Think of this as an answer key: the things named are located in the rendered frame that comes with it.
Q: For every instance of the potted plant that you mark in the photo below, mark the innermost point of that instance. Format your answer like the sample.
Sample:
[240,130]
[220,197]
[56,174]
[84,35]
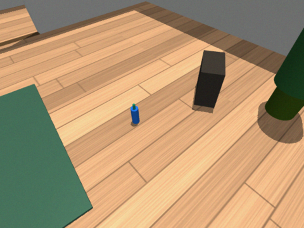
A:
[288,97]

